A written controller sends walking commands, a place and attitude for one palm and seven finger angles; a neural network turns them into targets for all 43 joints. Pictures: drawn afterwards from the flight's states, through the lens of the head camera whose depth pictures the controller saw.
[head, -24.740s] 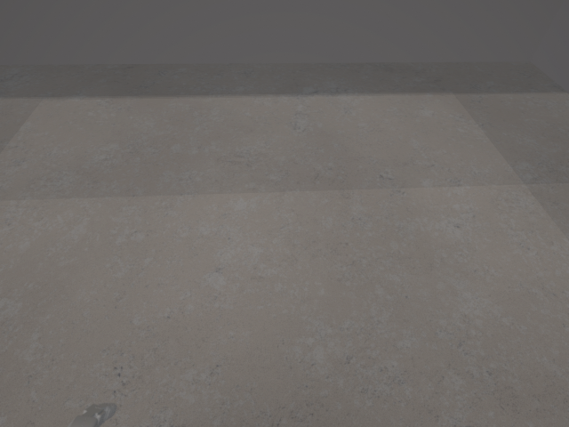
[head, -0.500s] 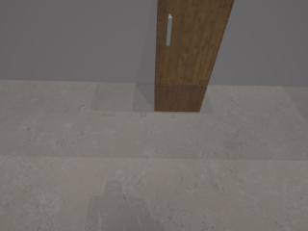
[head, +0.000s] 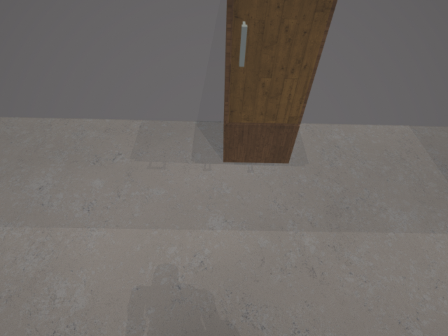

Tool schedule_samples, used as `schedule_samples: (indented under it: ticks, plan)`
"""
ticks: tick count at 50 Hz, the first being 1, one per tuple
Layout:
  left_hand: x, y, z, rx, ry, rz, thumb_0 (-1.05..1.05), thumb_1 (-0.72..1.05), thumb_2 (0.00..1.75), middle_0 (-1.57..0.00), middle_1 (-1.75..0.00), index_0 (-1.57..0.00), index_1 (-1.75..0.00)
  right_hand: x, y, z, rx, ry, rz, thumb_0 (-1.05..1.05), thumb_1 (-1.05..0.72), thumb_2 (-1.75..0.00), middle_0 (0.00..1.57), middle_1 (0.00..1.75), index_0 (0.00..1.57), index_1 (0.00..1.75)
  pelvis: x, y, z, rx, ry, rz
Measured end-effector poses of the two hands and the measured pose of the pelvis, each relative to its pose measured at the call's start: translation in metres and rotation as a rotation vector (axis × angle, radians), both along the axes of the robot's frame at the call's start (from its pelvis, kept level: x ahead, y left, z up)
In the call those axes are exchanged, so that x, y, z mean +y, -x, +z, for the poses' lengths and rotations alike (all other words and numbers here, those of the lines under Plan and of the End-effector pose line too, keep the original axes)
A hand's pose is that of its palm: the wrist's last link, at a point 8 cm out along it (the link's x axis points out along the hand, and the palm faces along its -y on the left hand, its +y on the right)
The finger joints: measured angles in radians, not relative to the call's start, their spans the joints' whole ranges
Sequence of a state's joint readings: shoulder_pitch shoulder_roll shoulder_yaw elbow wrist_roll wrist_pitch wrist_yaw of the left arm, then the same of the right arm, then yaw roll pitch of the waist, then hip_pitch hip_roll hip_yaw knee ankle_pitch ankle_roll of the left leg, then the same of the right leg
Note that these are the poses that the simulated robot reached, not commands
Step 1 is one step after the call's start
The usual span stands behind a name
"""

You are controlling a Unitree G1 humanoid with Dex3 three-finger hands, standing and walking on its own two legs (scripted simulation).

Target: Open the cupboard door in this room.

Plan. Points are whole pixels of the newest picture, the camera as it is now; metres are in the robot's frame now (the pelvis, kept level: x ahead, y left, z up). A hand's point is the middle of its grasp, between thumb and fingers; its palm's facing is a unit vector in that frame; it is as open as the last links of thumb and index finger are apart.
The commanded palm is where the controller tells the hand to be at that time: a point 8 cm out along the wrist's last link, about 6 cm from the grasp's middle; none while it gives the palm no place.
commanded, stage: look at it before walking up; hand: left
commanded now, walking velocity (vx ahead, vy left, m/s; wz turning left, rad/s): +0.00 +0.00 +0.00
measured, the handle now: (242, 44) +1.15 -0.01 -0.01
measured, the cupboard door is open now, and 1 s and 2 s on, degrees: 0 0 0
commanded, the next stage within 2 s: walk to a spot facing it in 0.10 s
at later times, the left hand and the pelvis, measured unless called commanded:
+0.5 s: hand out of the picture -0.01 +0.18 -0.19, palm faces -0.06 -0.97 -0.22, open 7.4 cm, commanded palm none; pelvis -0.02 -0.01 -0.01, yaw -7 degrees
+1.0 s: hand out of the picture +0.06 +0.11 -0.15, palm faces -0.25 -0.94 -0.22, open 7.4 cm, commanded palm none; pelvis +0.06 -0.07 +0.00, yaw -22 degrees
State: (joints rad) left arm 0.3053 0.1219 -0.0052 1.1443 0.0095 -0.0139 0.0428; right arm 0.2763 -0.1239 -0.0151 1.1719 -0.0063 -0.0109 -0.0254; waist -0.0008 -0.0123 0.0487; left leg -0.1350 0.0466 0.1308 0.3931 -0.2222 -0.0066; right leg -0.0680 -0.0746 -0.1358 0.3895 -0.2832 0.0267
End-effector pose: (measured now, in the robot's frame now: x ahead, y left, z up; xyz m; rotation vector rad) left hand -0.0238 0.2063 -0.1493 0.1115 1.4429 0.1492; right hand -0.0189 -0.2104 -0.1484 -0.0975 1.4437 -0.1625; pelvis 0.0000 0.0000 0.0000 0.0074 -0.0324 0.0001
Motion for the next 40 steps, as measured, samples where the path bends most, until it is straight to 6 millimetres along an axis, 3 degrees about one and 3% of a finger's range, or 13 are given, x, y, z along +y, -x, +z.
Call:
schedule_samples:
  ticks: [9, 18, 22, 27, 33, 36, 40]
  plan:
    - [-0.006, 0.014, 0.000, 0.029, 0.011, 0.007, 0.01, 0.91, 0.90, -0.20, -0.29, -0.20, -0.30, -0.009, -0.004, 0.002, -0.014, 0.018, 0.008, 0.00, -0.91, -0.90, 0.20, 0.30, 0.20, 0.30, -0.003, 0.003, 0.000, 0.001, 0.002, 0.000]
    - [0.003, 0.010, -0.002, 0.045, -0.005, -0.014, 0.01, 0.91, 0.90, -0.20, -0.29, -0.20, -0.30, -0.014, -0.002, -0.003, -0.021, 0.033, -0.030, 0.01, -0.92, -0.90, 0.20, 0.30, 0.20, 0.30, -0.002, 0.010, -0.004, 0.005, 0.006, -0.045]
    - [0.014, -0.002, -0.005, 0.042, -0.025, -0.054, 0.01, 0.91, 0.90, -0.20, -0.29, -0.20, -0.30, -0.019, 0.001, -0.007, -0.043, 0.043, -0.075, 0.00, -0.91, -0.90, 0.20, 0.30, 0.20, 0.30, -0.002, 0.017, -0.009, 0.014, 0.002, -0.085]
    - [0.025, -0.033, -0.005, -0.005, -0.075, -0.121, 0.01, 0.91, 0.90, -0.20, -0.29, -0.20, -0.30, -0.032, 0.007, -0.016, -0.084, 0.045, -0.125, 0.00, -0.91, -0.90, 0.20, 0.30, 0.20, 0.30, -0.010, 0.027, -0.017, 0.020, -0.023, -0.147]
    - [0.011, -0.081, 0.008, -0.144, -0.135, -0.202, 0.01, 0.91, 0.90, -0.20, -0.29, -0.20, -0.30, -0.062, 0.012, -0.038, -0.116, 0.012, -0.175, 0.00, -0.91, -0.90, 0.20, 0.30, 0.20, 0.30, -0.033, 0.023, -0.028, 0.022, -0.027, -0.209]
    - [-0.001, -0.089, 0.014, -0.190, -0.149, -0.208, 0.00, 0.91, 0.90, -0.20, -0.29, -0.20, -0.30, -0.077, -0.001, -0.035, -0.126, 0.006, -0.170, 0.00, -0.91, -0.90, 0.20, 0.30, 0.20, 0.30, -0.045, 0.017, -0.025, 0.018, -0.028, -0.228]
    - [-0.020, -0.084, 0.025, -0.126, -0.122, -0.245, 0.00, 0.91, 0.90, -0.20, -0.29, -0.20, -0.30, -0.099, -0.037, -0.010, -0.229, 0.020, -0.188, 0.01, -0.91, -0.90, 0.20, 0.30, 0.20, 0.30, -0.056, 0.004, -0.008, 0.023, -0.049, -0.292]
